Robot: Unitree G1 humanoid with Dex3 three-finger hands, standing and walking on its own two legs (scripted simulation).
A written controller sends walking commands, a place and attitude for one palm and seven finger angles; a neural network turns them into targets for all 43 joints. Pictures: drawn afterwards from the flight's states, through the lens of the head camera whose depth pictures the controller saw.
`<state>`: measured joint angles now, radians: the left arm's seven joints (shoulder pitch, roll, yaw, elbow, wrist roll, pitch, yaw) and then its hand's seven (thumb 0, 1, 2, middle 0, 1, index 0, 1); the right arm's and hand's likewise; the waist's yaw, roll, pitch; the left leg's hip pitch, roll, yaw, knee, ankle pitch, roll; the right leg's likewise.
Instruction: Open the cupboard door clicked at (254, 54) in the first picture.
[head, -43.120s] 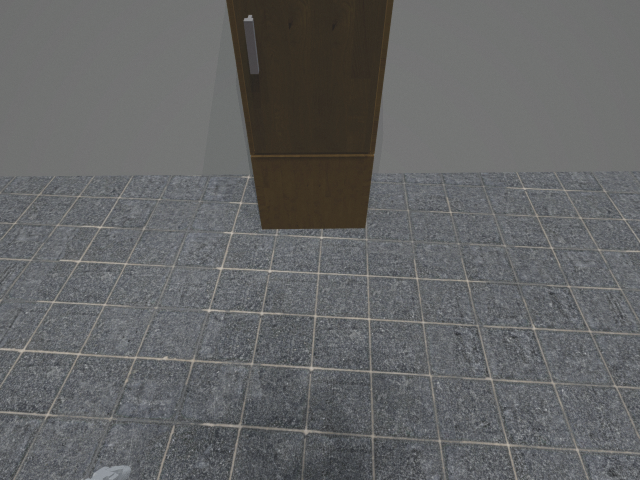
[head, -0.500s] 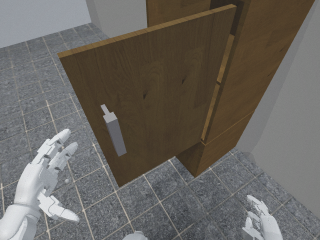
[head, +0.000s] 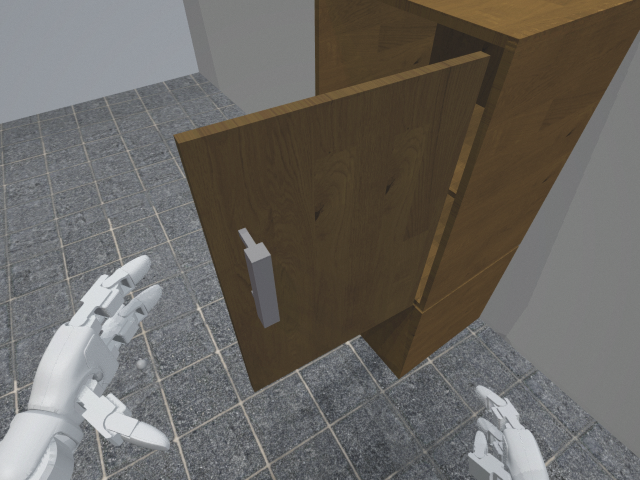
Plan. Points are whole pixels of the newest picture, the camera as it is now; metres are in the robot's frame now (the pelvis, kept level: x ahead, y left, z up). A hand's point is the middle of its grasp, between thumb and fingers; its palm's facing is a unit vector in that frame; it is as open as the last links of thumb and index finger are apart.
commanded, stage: draw the hand back to the body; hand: left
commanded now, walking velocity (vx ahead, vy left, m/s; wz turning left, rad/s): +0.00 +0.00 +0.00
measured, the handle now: (257, 278) +0.35 +0.12 +0.07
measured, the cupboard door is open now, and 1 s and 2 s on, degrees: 85 85 85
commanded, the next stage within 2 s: step back with the hand held close in 1.08 s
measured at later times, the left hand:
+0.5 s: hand (109, 312) +0.24 +0.24 +0.15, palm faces +0.37 -0.84 -0.41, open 11.5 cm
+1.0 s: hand (125, 297) +0.24 +0.21 +0.17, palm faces +0.39 -0.82 -0.42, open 7.5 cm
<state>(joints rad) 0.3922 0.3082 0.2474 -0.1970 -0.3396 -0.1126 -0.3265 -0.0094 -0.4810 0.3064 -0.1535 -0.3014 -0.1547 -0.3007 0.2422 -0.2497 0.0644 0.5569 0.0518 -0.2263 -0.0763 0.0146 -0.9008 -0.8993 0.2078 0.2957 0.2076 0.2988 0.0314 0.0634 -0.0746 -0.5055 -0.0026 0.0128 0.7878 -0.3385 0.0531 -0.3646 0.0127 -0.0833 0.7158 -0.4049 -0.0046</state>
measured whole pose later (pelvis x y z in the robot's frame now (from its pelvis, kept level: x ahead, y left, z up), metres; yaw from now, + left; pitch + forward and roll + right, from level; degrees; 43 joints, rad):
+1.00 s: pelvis +0.04 -0.04 +0.03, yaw -2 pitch -3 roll +0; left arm 0.47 0.35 0.31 -0.36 -0.07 -0.06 0.10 0.02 0.87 0.89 -0.21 -0.30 -0.21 -0.30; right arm 0.17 -0.24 0.01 0.64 0.01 -0.06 -0.07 0.01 -0.90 -0.90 0.21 0.30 0.21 0.30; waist 0.07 0.07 0.02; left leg -0.13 0.02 0.05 0.41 -0.23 0.00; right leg -0.01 0.04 -0.04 0.35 -0.29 -0.05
